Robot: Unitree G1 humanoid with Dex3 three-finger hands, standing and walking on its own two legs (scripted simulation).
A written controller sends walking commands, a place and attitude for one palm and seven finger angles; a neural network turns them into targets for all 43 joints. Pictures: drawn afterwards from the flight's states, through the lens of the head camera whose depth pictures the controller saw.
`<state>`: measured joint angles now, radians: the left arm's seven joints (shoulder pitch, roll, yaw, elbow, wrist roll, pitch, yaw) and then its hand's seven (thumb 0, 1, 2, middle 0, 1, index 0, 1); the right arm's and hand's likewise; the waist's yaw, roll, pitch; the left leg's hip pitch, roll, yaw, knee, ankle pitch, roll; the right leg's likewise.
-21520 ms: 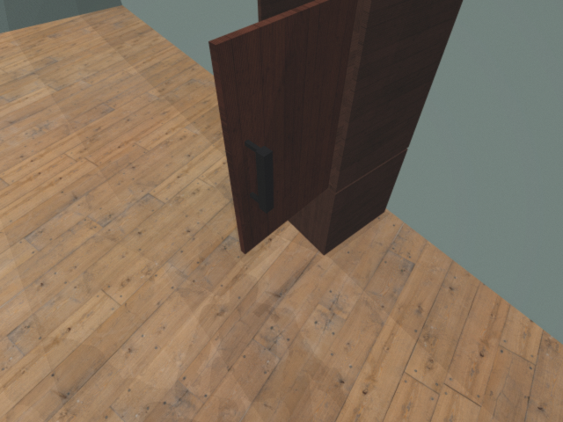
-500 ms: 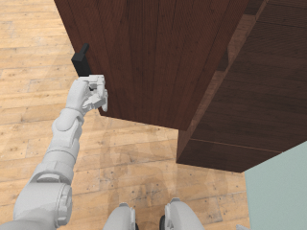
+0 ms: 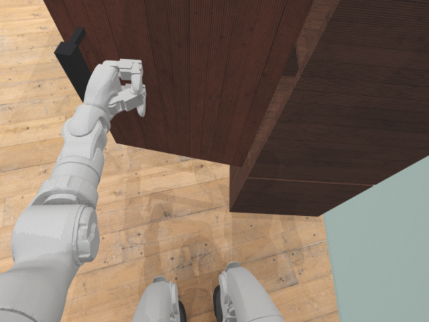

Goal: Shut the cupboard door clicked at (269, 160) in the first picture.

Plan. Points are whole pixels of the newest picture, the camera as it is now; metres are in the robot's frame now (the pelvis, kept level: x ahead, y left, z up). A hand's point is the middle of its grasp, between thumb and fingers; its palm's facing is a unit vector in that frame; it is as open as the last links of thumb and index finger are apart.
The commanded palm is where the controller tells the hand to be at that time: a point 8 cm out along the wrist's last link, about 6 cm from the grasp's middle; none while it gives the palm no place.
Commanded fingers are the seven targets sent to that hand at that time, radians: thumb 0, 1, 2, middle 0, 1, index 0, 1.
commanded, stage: push the door shut along its arc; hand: left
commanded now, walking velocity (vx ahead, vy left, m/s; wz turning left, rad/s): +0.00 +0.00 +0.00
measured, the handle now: (91, 79) +0.56 +0.17 +0.06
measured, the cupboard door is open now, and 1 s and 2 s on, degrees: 82 60 60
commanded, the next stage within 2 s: pull the fist back off the door in 0.72 s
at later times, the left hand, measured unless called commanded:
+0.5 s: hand (150, 80) +0.54 +0.06 +0.07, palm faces -0.43 -0.90 -0.03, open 3.4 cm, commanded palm +0.56 +0.08 +0.07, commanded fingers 0.00 0.90 0.90 -1.30 -1.50 -1.30 -1.50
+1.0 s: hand (164, 59) +0.60 +0.03 +0.07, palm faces +0.00 -1.00 +0.05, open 3.2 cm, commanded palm +0.56 +0.06 +0.07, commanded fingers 0.00 0.90 0.90 -1.30 -1.50 -1.30 -1.50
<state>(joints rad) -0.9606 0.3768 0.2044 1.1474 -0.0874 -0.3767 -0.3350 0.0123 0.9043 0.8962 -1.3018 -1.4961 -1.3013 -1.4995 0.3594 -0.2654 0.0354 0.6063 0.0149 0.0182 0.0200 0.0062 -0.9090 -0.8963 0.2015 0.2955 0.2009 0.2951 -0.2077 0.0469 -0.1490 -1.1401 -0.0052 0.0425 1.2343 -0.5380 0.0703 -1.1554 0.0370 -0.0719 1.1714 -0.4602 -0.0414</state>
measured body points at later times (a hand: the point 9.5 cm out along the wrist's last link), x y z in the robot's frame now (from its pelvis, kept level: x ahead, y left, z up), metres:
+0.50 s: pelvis +0.00 -0.01 -0.02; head +0.16 +0.01 +0.40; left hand +0.56 +0.11 +0.07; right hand +0.00 -0.29 -0.12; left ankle +0.02 +0.08 -0.63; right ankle +0.04 -0.10 -0.63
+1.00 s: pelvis +0.00 -0.01 -0.02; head +0.19 -0.01 +0.39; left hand +0.59 +0.08 +0.07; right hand -0.05 -0.25 -0.13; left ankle +0.02 +0.08 -0.63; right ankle +0.04 -0.10 -0.63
